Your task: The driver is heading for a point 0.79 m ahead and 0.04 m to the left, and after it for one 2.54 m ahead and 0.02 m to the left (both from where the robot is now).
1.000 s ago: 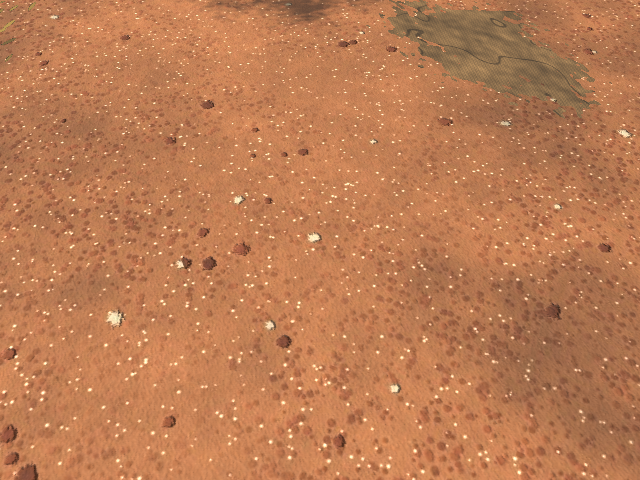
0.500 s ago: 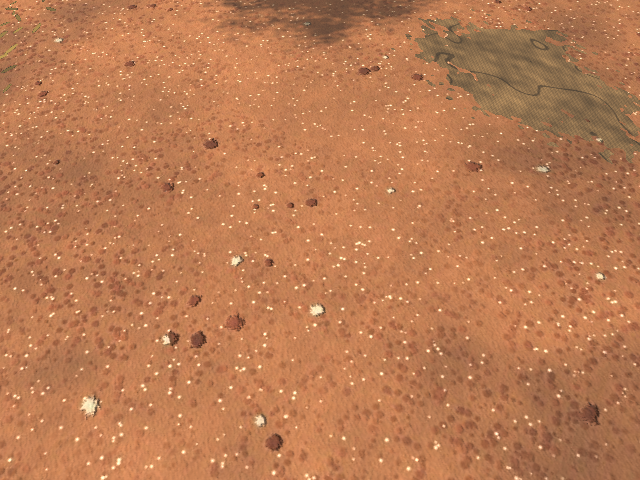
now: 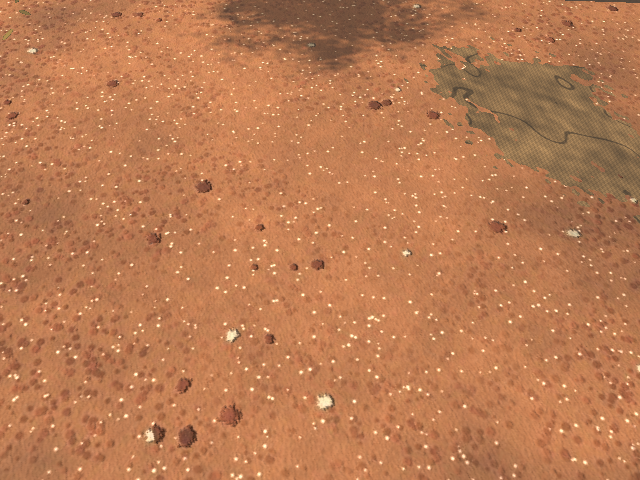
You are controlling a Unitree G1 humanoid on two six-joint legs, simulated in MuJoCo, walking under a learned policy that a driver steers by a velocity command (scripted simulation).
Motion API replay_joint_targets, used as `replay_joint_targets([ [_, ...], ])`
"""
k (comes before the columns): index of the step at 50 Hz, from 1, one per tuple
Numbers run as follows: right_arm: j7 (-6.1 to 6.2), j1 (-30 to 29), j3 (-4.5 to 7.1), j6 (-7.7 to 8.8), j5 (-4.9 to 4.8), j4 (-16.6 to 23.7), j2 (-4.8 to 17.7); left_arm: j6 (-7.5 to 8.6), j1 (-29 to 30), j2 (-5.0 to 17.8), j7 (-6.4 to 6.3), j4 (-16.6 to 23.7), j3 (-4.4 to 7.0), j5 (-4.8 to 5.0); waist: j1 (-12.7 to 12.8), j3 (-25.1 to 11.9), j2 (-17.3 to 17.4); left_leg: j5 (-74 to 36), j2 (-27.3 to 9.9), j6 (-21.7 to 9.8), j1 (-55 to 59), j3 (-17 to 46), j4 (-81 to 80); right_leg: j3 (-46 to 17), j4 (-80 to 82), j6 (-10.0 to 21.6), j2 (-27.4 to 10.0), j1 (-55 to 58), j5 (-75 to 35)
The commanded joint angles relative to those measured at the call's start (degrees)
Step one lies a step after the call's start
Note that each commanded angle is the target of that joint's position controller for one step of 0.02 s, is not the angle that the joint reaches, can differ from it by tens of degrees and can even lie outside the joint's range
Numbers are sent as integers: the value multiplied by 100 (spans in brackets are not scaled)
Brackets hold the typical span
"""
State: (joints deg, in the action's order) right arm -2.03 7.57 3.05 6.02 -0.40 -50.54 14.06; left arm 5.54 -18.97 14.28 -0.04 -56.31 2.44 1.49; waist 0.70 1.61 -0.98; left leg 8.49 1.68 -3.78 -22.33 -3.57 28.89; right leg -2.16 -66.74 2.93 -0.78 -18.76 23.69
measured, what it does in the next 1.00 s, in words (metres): walks ahead: right foot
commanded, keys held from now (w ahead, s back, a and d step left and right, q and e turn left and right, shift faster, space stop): w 0.74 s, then w+q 0.26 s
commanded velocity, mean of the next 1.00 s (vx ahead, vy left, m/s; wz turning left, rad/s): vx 0.50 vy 0.00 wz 0.06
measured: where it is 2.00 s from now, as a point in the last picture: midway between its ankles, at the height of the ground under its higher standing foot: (293, 218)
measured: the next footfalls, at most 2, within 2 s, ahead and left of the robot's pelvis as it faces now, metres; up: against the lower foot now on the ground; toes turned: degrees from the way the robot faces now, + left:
right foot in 0.46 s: +0.43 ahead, -0.15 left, +0.00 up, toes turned -3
left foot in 1.04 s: +0.73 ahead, +0.10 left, +0.00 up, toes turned +9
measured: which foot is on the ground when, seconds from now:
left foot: down 0.00-0.48, up 0.50-1.00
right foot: up 0.00-0.44, down 0.46-1.00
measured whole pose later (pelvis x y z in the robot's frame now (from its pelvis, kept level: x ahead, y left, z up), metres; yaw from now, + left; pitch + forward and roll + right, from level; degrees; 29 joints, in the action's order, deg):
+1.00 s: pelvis +0.54 -0.03 +0.00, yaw +6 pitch +2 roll -2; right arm -2.7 2.9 2.9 3.6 -1.3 -48.8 13.2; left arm 4.1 -20.1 14.5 -0.7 -57.5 3.9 0.3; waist 3.3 0.4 1.4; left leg 2.5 -3.0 -4.8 -33.4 -1.7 33.1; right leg 8.2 -12.6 -0.3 1.1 6.6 21.2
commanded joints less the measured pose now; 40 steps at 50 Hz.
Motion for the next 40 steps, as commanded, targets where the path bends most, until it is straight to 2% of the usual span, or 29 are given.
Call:
replay_joint_targets([
  [1, -14, 322, 68, 65, 95, 112, 427, 70, 101, 569, -54, 431, 188, -35, -43, -470, 415, -611, -1547, -928, 1550, 1960, -1727, -266, -202, 49, -726, -1585, -767],
  [3, -11, 477, 79, 86, 76, -11, 463, -58, -45, 346, -69, 400, 179, -44, 61, -362, 487, -846, -1426, -995, 1223, 1604, -1981, -187, 108, -12, -789, -1420, -900],
  [5, 56, 657, 122, 93, 72, -106, 658, -116, 280, 369, -92, 528, 202, -81, 48, -164, 415, -1073, -1418, -1037, 1168, 1378, -2147, -140, 529, -120, -840, -1767, -1291],
  [8, 165, 963, 129, 33, 55, -220, 731, -114, 923, 366, -86, 741, 219, -128, -108, -18, 351, -1285, -1365, -947, 1433, 1147, -2223, -98, 1441, -244, -835, -2272, -2139],
  [12, 220, 1304, 114, -13, 2, -350, 769, -61, 1679, 230, -10, 945, 159, -97, -347, 124, 402, -1174, -1191, -746, 1626, 784, -2261, 108, 2713, -233, -622, -2090, -3012],
  [16, 231, 1706, 132, -93, -29, -562, 811, -16, 2328, 222, 109, 1175, 102, -44, -562, 327, 405, -1151, -1413, -759, 2313, 782, -2057, 201, 3370, -180, -471, -2233, -2832],
  [19, 269, 1763, 180, -179, -50, -656, 882, 48, 2513, 293, 224, 1330, 95, -19, -494, 354, 486, -1611, -1670, -694, 2808, 845, -1691, 216, 3663, -4, -386, -2182, -2289],
  [20, 280, 1693, 198, -200, -55, -652, 918, 65, 2375, 367, 246, 1316, 118, -15, -379, 263, 543, -2002, -1702, -638, 2870, 832, -1518, 267, 3748, 75, -309, -1891, -2097],
  [21, 286, 1564, 217, -218, -58, -623, 980, 78, 2061, 493, 248, 1246, 175, -23, -179, 56, 636, -2838, -1667, -571, 2858, 774, -1192, 392, 3797, 170, -146, -1324, -1938],
  [22, 286, 1403, 213, -243, -63, -587, 980, 84, 1400, 665, 231, 1052, 277, -42, 199, -337, 652, -3733, -1481, -461, 2719, 599, -469, 565, 3916, 306, 62, -355, -2000],
  [23, 283, 1335, 152, -251, -28, -517, 834, 79, 356, 976, 186, 735, 423, -68, 625, -997, 517, -3624, -1161, -283, 2047, 379, 749, 389, 3800, 526, -75, 1210, -2202],
  [24, 245, 1792, 2, -183, 45, -393, 366, 64, -577, 1527, 136, 566, 558, -194, 634, -1975, -496, -1518, -494, 71, -35, 84, 2983, -1676, 3759, 1251, -1555, 3593, -1974],
  [25, 195, 2025, -109, -40, -12, -486, 62, 27, -732, 1376, 149, 487, 496, -122, 548, -2573, -1454, 2278, 215, 217, -1395, 612, 4388, -3890, 4715, 1791, -2315, 4439, -1257],
  [26, 163, 1566, 50, 78, -158, -399, 674, 30, -378, 983, 151, 542, 361, -78, 585, -1926, -1002, 2233, -171, 83, -1982, 1084, 4931, -3472, 4890, 1488, -2092, 3923, -811],
  [27, 161, 1057, 81, 133, -246, -233, 815, 27, 133, 772, 132, 667, 294, -91, 465, -1207, -691, 1755, -475, 0, -2117, 901, 4863, -2598, 5005, 1260, -1891, 3046, -1016],
  [28, 197, 813, 95, 124, -194, -195, 755, 39, 556, 629, 154, 720, 238, -133, 267, -710, -226, 1269, -732, 10, -1899, 764, 4470, -1964, 5236, 1141, -1654, 2111, -1474],
  [29, 237, 812, 148, 56, -112, -210, 716, 70, 783, 462, 173, 741, 188, -177, 62, -491, -214, 982, -922, 16, -1559, 784, 4080, -1547, 5422, 1030, -1442, 1510, -1766],
  [30, 246, 956, 148, -31, -85, -247, 580, 82, 846, 396, 197, 710, 166, -207, -87, -406, -303, 820, -1002, 28, -1229, 797, 3893, -1305, 5597, 994, -1317, 1124, -1879],
  [31, 262, 1056, 145, -110, -77, -284, 448, 90, 806, 384, 204, 661, 163, -197, -155, -361, -291, 726, -1023, 44, -1089, 762, 3743, -1131, 5758, 1004, -1226, 921, -1870],
  [32, 272, 1086, 136, -158, -71, -282, 354, 109, 714, 503, 189, 602, 189, -184, -203, -277, -343, 649, -1053, 96, -1092, 727, 3572, -996, 5860, 1079, -1248, 765, -2075],
  [33, 283, 957, 145, -185, -49, -226, 367, 122, 627, 601, 160, 555, 212, -177, -212, -173, -300, 457, -1084, 158, -1261, 715, 3349, -882, 5950, 1122, -1246, 745, -2238],
  [35, 294, 492, 179, -196, -6, -76, 440, 111, 421, 711, 88, 465, 240, -189, -127, -38, -178, -111, -1106, 260, -1681, 706, 2740, -716, 6051, 1102, -1223, 892, -2386],
  [37, 264, 124, 179, -177, 16, 33, 399, 74, 256, 718, 30, 400, 232, -165, -40, 10, -185, -738, -1066, 309, -1841, 665, 2091, -483, 6066, 995, -1130, 1048, -2545],
  [40, 186, -331, 122, -159, -41, 135, 278, 60, 92, 782, -24, 315, 239, -156, 116, 84, -250, -1464, -909, 278, -1654, 494, 1220, 7, 6136, 809, -1022, 1183, -2475],
])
